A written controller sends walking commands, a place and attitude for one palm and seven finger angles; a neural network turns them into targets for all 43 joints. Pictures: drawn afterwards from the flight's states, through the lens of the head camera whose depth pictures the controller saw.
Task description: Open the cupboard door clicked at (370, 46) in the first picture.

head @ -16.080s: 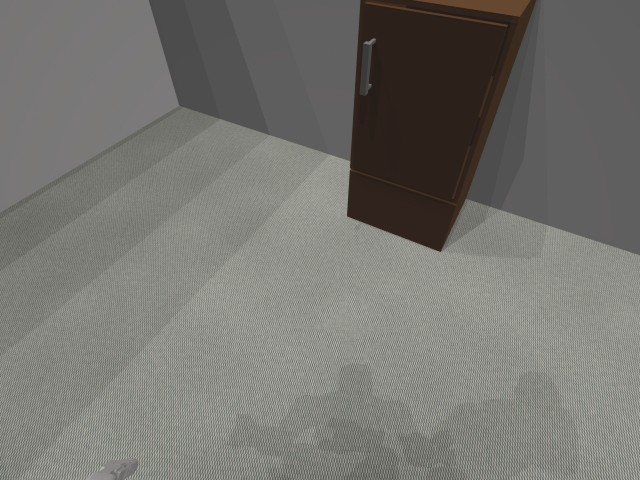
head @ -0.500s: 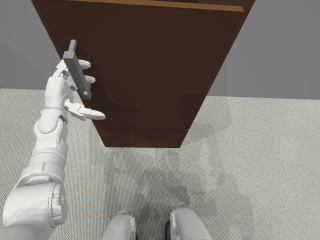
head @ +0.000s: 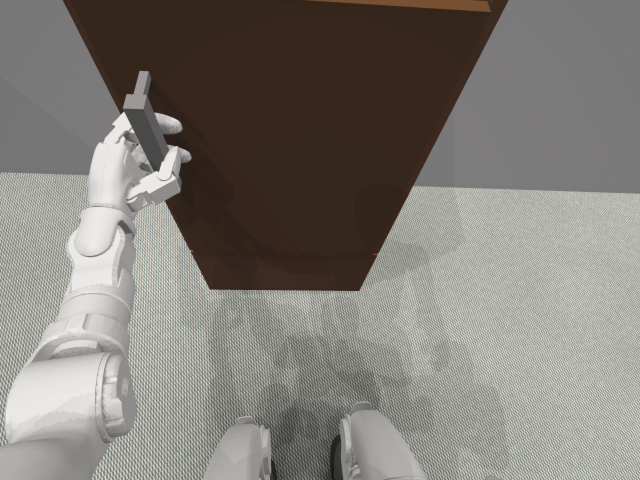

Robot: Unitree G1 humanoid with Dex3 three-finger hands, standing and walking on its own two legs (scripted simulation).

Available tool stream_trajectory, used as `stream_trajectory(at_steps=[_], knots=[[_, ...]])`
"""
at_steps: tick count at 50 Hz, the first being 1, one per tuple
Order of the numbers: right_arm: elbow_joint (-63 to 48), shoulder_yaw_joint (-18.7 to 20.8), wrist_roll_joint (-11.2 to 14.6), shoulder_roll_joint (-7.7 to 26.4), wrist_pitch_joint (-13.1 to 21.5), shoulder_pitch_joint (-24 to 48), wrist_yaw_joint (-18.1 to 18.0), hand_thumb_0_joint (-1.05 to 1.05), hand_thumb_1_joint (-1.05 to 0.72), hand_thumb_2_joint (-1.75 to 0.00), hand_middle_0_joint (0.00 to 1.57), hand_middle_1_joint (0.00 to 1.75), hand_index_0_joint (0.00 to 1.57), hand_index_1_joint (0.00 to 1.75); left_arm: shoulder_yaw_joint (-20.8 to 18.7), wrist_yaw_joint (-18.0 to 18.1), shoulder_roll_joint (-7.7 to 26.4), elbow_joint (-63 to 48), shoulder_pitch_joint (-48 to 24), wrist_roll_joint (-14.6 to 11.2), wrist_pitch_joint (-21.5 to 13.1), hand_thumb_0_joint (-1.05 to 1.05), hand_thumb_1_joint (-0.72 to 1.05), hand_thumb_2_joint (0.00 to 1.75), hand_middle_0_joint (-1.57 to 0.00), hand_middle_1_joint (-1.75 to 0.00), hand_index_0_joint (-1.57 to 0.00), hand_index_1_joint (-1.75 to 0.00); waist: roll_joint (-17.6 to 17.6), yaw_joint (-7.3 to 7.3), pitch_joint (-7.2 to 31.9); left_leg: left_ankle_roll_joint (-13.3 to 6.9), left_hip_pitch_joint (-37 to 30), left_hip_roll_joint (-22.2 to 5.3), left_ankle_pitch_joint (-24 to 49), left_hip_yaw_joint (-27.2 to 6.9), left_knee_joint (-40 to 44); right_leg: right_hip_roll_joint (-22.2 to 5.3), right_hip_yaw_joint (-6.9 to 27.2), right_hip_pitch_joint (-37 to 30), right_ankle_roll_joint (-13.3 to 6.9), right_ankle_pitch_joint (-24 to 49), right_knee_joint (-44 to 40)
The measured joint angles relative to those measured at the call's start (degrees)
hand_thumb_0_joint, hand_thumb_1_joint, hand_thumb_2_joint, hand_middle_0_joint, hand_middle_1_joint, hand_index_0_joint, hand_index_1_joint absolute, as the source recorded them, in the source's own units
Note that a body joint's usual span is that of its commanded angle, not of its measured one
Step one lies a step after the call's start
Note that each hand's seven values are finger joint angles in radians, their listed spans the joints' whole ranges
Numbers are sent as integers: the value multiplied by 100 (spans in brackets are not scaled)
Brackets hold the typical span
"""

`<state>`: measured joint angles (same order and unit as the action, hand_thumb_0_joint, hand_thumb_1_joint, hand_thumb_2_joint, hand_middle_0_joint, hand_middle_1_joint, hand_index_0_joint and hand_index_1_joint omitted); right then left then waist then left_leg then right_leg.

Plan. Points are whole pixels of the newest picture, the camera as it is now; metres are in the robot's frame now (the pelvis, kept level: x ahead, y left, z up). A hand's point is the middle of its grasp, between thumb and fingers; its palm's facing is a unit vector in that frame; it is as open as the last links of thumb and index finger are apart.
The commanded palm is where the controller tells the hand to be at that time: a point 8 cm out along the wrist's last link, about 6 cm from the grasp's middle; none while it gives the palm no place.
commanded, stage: close the thumb around the handle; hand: left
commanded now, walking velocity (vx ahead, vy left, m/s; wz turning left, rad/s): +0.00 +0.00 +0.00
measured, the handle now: (159, 138) +0.53 +0.18 +0.05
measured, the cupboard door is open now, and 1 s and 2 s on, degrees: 1 30 43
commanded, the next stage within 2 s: pull the door open along its arc in 0.06 s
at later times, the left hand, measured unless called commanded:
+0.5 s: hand (172, 207) +0.43 +0.15 +0.05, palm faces -0.07 -1.00 +0.00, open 5.9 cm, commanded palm +0.38 +0.20 +0.05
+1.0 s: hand (232, 304) +0.31 +0.08 +0.05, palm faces +0.38 -0.92 +0.00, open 6.0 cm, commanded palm +0.25 +0.12 +0.05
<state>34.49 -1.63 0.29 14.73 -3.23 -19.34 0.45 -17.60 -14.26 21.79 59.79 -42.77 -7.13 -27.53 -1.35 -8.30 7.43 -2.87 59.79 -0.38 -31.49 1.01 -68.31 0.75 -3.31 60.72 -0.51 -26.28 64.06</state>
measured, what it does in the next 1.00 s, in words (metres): stands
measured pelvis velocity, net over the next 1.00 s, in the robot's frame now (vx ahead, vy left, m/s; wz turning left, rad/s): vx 0.01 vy -0.02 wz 0.04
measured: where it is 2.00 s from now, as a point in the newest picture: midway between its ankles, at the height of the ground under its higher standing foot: outside the picture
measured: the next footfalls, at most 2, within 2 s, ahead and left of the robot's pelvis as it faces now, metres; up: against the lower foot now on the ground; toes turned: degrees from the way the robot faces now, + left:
none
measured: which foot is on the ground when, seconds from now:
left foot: down 0.00-1.00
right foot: down 0.00-1.00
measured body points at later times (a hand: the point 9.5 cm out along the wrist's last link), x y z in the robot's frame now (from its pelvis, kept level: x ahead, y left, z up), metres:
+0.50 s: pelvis +0.01 +0.00 +0.01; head +0.12 +0.01 +0.45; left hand +0.43 +0.21 +0.05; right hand +0.08 -0.26 -0.10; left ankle +0.00 +0.09 -0.64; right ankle +0.04 -0.12 -0.64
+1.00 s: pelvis +0.01 -0.02 +0.01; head +0.08 -0.03 +0.46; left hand +0.28 +0.13 +0.05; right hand +0.21 -0.22 -0.09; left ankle +0.00 +0.09 -0.64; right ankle +0.04 -0.12 -0.64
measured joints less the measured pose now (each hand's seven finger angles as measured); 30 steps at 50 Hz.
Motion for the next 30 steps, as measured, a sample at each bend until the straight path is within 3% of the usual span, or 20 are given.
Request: stream_trajectory(at_steps=[17, 24, 30], knots=[[-67, 48, 18, -13, -77, -41, 57, 0, -90, -90, 20, 30, 20, 30, 56, 155, -129, -437, 407, -87, 79, 0, 73, 81, -35, -134, -34, -135, -1, 38, 49, 19, -128, -25, -3, 30, 107, 33, 36, -100, -15, 3, -86], [-256, 102, 110, -50, -113, -57, 118, 0, -90, -90, 20, 30, 20, 30, 275, 115, -442, -1509, 1499, -328, 198, 1, 73, 76, -33, -133, -34, -135, 4, 169, 139, 17, -468, -42, 10, 100, 363, 62, 115, -392, -8, 19, -297], [-471, 169, 148, -87, -24, 49, 166, 0, -90, -90, 20, 30, 20, 30, 795, 247, -903, -2913, 2941, -430, 260, 1, 72, 74, -32, -133, -33, -133, 4, 359, 209, 14, -842, -27, 24, 135, 598, 58, 157, -741, 7, 18, -492]])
